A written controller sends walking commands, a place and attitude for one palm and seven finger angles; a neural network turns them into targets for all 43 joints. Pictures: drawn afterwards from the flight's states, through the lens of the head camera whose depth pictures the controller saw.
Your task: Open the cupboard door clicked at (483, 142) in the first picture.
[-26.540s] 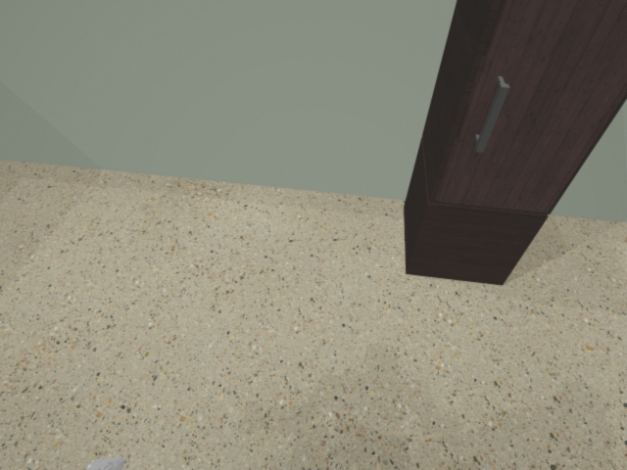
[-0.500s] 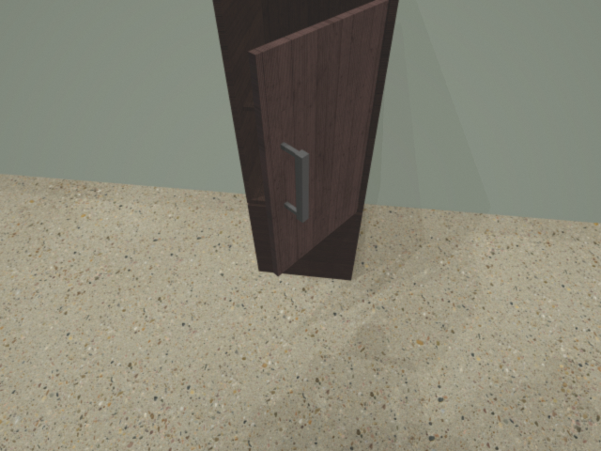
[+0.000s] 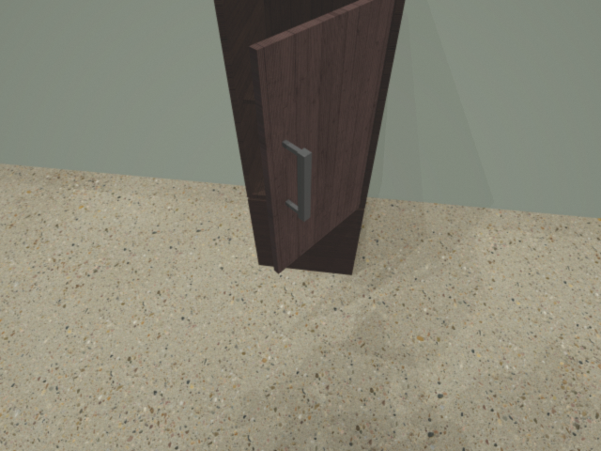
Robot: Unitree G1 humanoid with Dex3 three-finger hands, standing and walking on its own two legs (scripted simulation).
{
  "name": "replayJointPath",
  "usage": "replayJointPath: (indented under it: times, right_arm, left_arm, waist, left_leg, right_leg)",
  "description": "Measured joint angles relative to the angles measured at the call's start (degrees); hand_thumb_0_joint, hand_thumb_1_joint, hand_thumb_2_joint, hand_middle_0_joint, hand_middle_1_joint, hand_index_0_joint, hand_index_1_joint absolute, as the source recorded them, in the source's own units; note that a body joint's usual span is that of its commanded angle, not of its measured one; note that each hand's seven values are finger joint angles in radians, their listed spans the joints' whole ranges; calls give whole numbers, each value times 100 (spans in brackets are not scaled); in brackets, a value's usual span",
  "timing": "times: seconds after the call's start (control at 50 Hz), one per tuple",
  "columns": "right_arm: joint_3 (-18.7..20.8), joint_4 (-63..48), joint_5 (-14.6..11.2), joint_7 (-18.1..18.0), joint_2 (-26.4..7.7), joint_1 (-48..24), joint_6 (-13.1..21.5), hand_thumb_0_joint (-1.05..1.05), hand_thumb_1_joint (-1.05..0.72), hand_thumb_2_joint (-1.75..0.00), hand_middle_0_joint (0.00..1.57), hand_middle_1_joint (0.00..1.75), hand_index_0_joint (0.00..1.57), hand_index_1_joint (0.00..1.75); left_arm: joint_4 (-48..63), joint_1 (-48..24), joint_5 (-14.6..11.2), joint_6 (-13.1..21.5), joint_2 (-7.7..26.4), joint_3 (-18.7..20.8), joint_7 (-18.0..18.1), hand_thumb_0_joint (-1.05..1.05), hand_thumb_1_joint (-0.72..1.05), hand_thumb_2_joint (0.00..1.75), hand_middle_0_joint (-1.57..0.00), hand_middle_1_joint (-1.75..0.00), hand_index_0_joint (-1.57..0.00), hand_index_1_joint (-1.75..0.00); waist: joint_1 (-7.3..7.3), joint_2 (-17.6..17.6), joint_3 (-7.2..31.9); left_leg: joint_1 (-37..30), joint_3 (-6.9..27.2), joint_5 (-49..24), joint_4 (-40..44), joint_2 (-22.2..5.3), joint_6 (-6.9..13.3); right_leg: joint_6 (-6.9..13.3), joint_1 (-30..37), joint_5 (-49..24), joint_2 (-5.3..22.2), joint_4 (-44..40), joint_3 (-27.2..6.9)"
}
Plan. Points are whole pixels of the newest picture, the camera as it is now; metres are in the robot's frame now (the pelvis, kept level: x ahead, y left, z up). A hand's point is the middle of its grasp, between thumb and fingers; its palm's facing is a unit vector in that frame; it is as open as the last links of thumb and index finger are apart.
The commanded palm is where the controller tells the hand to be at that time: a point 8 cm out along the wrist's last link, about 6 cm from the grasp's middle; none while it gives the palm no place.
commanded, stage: look to check the result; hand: left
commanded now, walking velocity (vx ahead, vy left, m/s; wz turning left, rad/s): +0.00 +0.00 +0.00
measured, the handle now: (296, 182) +0.60 +0.04 -0.03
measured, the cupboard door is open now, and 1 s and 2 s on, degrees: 53 53 53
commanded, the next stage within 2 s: walk to a spot facing it in 0.28 s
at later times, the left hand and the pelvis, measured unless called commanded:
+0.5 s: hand out of the picture +0.10 +0.23 -0.16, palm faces -0.02 -0.95 -0.32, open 7.4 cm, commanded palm none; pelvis +0.02 -0.01 +0.00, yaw -1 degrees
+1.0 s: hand out of the picture +0.08 +0.14 -0.17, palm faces -0.19 -0.94 -0.27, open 7.4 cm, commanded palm none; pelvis +0.01 -0.04 -0.01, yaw -15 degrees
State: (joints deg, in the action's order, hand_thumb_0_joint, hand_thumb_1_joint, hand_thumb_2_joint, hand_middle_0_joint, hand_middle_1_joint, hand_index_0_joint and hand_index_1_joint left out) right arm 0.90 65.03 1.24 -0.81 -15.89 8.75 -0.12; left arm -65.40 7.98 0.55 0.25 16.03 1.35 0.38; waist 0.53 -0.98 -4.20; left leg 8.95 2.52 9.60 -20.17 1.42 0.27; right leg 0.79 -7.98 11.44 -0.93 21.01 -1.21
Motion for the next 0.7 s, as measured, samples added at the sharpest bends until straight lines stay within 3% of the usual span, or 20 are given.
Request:
replayJointPath:
  times: [0.46, 0.6, 0.7]
  right_arm:
    - [-40, -45, -5, 20, -149, -280, 41, 1, -91, -90, 20, 30, 20, 30]
    - [44, -375, 3, -82, 40, -210, -67, 1, -91, -90, 20, 30, 20, 30]
    - [105, -673, 22, -117, 267, 18, -116, 1, -91, -90, 20, 30, 20, 30]
  left_arm:
    - [86, -242, 0, 46, 93, -35, -9, 1, 90, 90, -20, -30, -20, -30]
    - [342, -33, 11, -185, -25, 70, 21, 1, 90, 90, -20, -30, -20, -30]
    - [619, 146, 24, -342, -139, 136, -54, 1, 90, 90, -20, -30, -20, -30]
  waist:
    - [-18, 8, 85]
    - [-81, 31, 56]
    - [-88, 174, -50]
  left_leg:
    - [-234, -8, 53, 221, -34, -38]
    - [-2, -332, 391, -303, -176, -73]
    - [171, -652, 632, -707, -225, -80]
  right_leg:
    - [40, 201, 70, -26, -168, -14]
    - [65, -157, 264, -183, 360, -323]
    - [81, -658, 529, -243, 1215, -498]
